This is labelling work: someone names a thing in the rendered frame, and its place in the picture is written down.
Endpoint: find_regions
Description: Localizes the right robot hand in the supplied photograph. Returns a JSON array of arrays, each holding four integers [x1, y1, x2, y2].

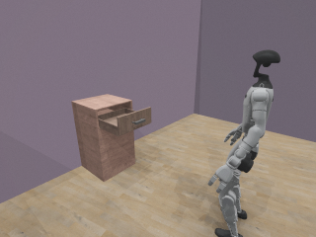
[[224, 128, 242, 146]]

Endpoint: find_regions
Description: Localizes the cabinet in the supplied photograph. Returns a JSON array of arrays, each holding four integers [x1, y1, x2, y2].
[[71, 94, 135, 182]]

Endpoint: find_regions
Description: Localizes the left robot hand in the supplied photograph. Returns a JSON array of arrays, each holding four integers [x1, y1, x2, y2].
[[207, 164, 234, 193]]

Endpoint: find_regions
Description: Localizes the humanoid robot torso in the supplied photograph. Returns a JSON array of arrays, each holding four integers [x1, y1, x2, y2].
[[238, 83, 274, 160]]

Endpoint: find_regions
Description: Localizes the robot right forearm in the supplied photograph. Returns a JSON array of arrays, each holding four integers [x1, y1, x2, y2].
[[236, 123, 243, 133]]

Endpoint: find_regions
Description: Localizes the robot left forearm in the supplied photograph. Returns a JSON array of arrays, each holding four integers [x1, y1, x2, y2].
[[226, 126, 262, 170]]

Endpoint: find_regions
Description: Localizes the drawer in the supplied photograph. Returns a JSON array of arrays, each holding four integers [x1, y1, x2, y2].
[[98, 107, 152, 136]]

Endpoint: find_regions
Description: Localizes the handle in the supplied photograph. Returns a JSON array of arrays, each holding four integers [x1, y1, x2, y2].
[[132, 118, 146, 125]]

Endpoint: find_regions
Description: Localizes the robot left upper arm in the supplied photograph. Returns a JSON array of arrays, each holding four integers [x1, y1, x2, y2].
[[248, 88, 269, 138]]

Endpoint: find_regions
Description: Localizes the right robot shin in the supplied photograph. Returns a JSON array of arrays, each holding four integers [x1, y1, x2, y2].
[[230, 183, 241, 213]]

